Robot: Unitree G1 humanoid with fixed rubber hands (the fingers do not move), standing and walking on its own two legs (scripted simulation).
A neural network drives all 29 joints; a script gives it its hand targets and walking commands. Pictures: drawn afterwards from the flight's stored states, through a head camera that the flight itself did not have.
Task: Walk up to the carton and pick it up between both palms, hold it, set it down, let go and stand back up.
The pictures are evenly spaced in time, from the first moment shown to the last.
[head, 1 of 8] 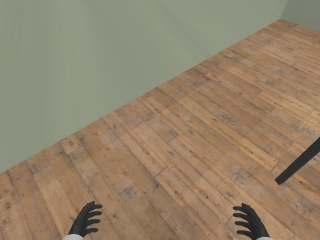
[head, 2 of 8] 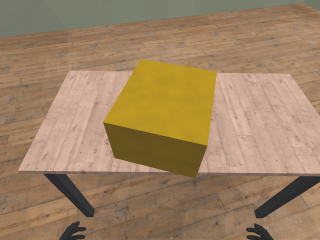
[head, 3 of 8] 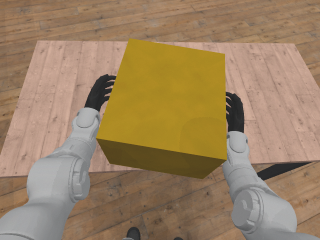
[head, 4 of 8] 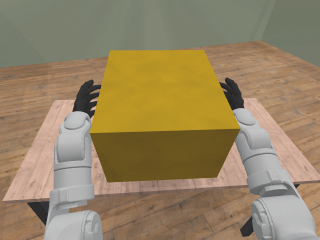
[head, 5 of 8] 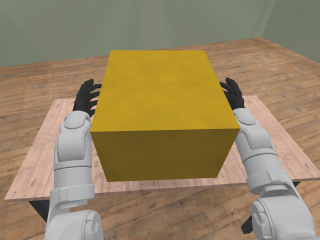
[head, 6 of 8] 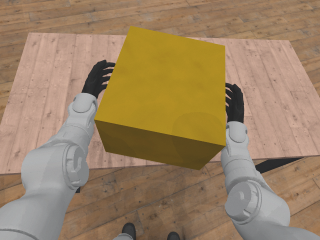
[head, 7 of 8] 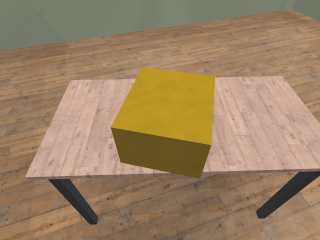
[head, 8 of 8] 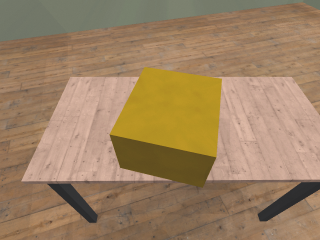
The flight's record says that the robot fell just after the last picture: no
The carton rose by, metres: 0.20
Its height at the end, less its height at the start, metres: +0.00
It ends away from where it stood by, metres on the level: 0.01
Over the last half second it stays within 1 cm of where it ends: yes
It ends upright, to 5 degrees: yes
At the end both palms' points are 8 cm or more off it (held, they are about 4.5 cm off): yes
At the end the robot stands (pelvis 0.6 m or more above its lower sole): yes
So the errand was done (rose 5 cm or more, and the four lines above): yes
